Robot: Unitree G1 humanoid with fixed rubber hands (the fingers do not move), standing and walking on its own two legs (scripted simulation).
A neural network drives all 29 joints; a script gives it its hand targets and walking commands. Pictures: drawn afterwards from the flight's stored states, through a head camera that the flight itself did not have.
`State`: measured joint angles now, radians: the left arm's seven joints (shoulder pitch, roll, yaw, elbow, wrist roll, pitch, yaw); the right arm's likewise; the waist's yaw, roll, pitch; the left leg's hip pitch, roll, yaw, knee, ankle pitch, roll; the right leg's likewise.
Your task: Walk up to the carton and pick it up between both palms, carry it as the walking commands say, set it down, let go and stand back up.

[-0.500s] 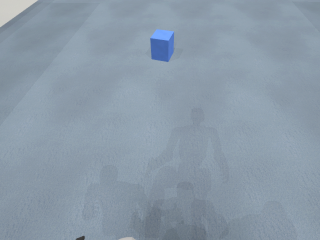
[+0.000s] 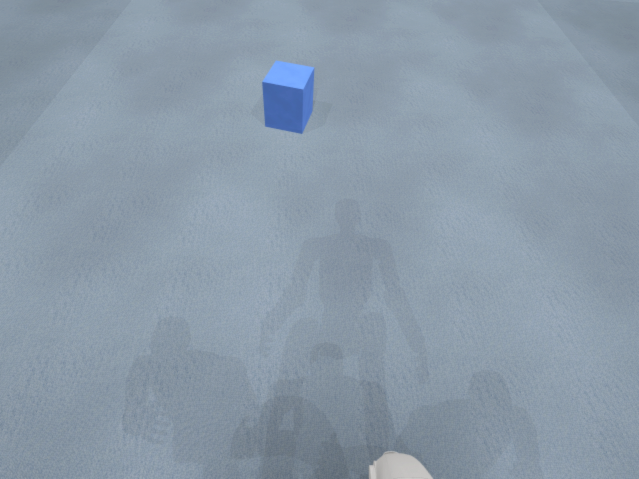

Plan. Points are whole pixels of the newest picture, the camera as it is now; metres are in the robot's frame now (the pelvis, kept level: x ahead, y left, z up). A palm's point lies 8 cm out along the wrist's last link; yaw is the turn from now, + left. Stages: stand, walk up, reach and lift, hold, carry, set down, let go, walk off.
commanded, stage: walk up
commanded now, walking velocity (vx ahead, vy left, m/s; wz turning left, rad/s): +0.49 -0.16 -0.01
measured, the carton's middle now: (288, 97) +1.87 +0.05 -0.65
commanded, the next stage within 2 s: none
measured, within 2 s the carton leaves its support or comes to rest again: neither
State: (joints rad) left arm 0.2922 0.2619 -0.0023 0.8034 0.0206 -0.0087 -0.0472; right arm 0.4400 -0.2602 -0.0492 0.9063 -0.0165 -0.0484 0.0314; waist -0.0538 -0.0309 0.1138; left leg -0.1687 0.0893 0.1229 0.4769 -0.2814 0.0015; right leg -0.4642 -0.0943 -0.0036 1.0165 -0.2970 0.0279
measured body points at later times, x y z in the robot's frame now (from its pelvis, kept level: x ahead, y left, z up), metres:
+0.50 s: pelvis +0.22 -0.03 -0.01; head +0.24 -0.03 +0.44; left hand +0.27 +0.22 -0.14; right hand +0.40 -0.27 -0.11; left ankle +0.30 +0.09 -0.74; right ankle +0.15 -0.18 -0.74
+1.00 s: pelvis +0.47 -0.08 -0.01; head +0.49 -0.09 +0.44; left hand +0.57 +0.16 -0.14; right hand +0.44 -0.34 -0.16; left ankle +0.36 +0.06 -0.67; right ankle +0.49 -0.20 -0.74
